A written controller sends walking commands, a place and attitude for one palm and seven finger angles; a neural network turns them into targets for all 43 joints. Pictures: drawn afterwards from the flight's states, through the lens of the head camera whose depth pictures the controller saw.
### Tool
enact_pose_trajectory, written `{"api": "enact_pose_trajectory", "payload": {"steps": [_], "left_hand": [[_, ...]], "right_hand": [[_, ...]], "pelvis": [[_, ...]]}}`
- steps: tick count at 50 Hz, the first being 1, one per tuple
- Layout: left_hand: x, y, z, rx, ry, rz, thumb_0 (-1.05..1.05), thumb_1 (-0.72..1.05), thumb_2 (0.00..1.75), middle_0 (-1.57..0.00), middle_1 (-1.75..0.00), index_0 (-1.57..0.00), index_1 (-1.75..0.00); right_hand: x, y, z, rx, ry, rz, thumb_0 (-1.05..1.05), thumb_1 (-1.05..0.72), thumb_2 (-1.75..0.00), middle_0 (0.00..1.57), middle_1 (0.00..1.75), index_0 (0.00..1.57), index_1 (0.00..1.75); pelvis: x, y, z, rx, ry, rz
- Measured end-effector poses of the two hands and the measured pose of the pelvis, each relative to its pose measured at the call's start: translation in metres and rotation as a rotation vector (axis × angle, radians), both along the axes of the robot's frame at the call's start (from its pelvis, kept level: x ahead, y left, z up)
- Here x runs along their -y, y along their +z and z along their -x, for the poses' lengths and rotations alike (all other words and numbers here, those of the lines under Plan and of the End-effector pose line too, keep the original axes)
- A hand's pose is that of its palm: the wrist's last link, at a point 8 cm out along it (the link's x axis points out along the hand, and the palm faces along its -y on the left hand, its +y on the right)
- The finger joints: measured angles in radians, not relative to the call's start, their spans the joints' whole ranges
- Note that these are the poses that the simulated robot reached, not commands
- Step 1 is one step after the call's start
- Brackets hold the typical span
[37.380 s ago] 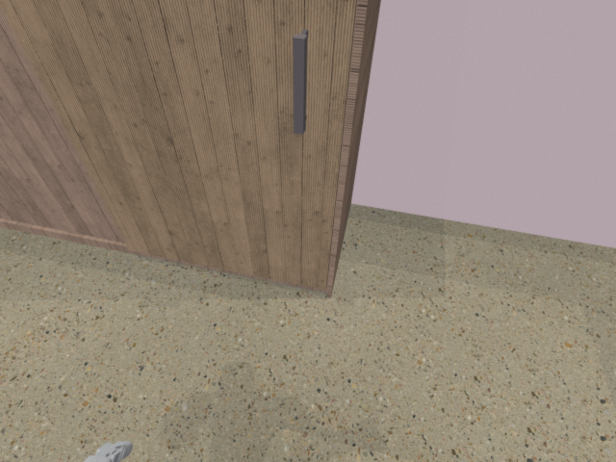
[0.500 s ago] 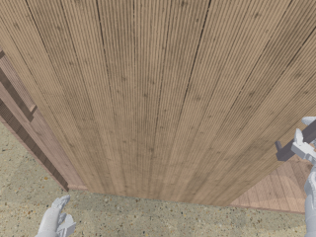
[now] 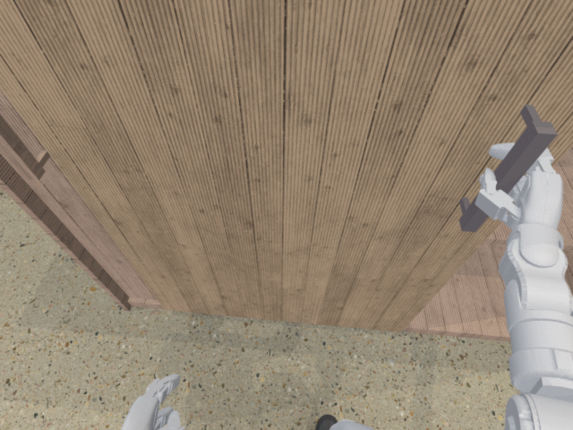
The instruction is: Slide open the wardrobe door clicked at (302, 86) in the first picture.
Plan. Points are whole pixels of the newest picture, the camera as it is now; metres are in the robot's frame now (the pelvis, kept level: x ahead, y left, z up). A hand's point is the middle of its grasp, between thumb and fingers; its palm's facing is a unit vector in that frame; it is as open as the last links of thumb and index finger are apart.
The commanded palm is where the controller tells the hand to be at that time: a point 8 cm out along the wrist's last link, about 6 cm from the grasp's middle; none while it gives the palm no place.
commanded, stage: stop walking and hold the door there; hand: right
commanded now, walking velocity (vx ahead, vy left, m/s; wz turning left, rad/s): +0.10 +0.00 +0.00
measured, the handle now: (495, 174) +0.46 -0.28 +0.10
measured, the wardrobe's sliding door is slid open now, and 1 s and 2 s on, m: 0.65 0.65 0.65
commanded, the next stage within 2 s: loosen the grip on the handle in 0.36 s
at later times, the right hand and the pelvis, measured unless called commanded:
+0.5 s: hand (488, 192) +0.41 -0.25 +0.11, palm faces +0.33 +0.92 -0.21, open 6.1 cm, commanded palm +0.36 -0.29 +0.11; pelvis +0.01 +0.00 +0.00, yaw +1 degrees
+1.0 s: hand (493, 193) +0.41 -0.26 +0.10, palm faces +0.35 +0.91 -0.20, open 13.9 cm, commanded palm +0.37 -0.29 +0.11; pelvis -0.01 -0.01 -0.01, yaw -1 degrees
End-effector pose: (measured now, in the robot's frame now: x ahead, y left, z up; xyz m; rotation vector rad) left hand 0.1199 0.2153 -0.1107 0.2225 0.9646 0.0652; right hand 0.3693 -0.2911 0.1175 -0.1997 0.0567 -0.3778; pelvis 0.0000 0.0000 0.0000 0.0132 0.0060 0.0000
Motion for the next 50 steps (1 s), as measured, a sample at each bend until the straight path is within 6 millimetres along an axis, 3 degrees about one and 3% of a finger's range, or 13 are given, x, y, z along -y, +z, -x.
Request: {"api": "enact_pose_trajectory", "payload": {"steps": [6, 12, 17, 23, 28, 33, 42, 46, 50], "left_hand": [[-0.043, 0.000, 0.027, -0.041, 0.090, -0.094, 0.01, 0.90, 0.90, -0.21, -0.30, -0.21, -0.30], [-0.068, 0.005, 0.029, -0.021, 0.148, -0.144, 0.01, 0.90, 0.90, -0.20, -0.30, -0.20, -0.30], [-0.066, 0.006, 0.017, 0.009, 0.158, -0.135, 0.01, 0.90, 0.90, -0.20, -0.30, -0.20, -0.30], [-0.050, 0.007, 0.001, 0.058, 0.142, -0.098, 0.01, 0.90, 0.90, -0.20, -0.30, -0.20, -0.30], [-0.040, 0.014, -0.003, 0.110, 0.090, -0.064, 0.01, 0.90, 0.90, -0.21, -0.30, -0.20, -0.30], [-0.044, 0.017, 0.007, 0.133, 0.070, -0.076, 0.01, 0.90, 0.90, -0.21, -0.30, -0.20, -0.30], [-0.049, 0.007, 0.047, 0.020, 0.103, -0.125, 0.01, 0.90, 0.90, -0.21, -0.30, -0.20, -0.30], [-0.044, 0.003, 0.061, -0.015, 0.129, -0.128, 0.01, 0.90, 0.90, -0.21, -0.30, -0.20, -0.30], [-0.035, -0.001, 0.066, -0.026, 0.143, -0.115, 0.01, 0.90, 0.90, -0.21, -0.30, -0.20, -0.30]], "right_hand": [[0.001, 0.000, 0.000, -0.003, 0.000, 0.000, -0.04, -0.70, -0.80, 0.31, 1.30, 0.32, 1.38], [0.000, 0.001, -0.001, -0.007, -0.007, -0.001, -0.04, -0.70, -0.81, 0.32, 1.30, 0.33, 1.39], [0.001, 0.000, -0.001, -0.004, -0.006, 0.001, -0.04, -0.69, -0.81, 0.32, 1.31, 0.33, 1.39], [0.001, 0.001, -0.001, -0.006, -0.001, 0.003, -0.04, -0.70, -0.81, 0.32, 1.31, 0.33, 1.39], [0.012, 0.001, -0.007, -0.025, 0.021, -0.066, -0.04, -0.59, -0.77, 0.36, 1.34, 0.37, 1.39], [0.009, 0.003, 0.001, 0.012, 0.005, -0.033, -0.01, -0.39, -0.67, 0.35, 1.30, 0.35, 1.37], [0.010, -0.004, -0.002, -0.005, 0.024, -0.002, 0.00, 0.26, -0.34, 0.36, 1.30, 0.35, 1.33], [0.014, -0.010, -0.004, -0.019, 0.013, -0.015, 0.00, 0.42, -0.27, 0.35, 1.28, 0.35, 1.30], [0.014, -0.003, -0.005, 0.030, 0.013, 0.007, 0.00, 0.49, -0.23, 0.32, 1.24, 0.32, 1.24]], "pelvis": [[-0.002, -0.004, -0.006, 0.023, -0.009, 0.005], [-0.004, -0.005, -0.014, 0.033, -0.006, 0.006], [-0.005, -0.005, -0.018, 0.036, 0.000, 0.012], [-0.002, -0.005, -0.016, 0.031, 0.009, 0.010], [-0.004, -0.005, -0.003, -0.014, -0.011, 0.021], [-0.002, -0.009, 0.010, -0.036, -0.013, 0.006], [0.005, -0.015, 0.019, -0.059, -0.028, -0.013], [0.010, -0.015, 0.017, -0.066, -0.019, -0.016], [0.015, -0.015, 0.013, -0.067, -0.013, -0.017]]}}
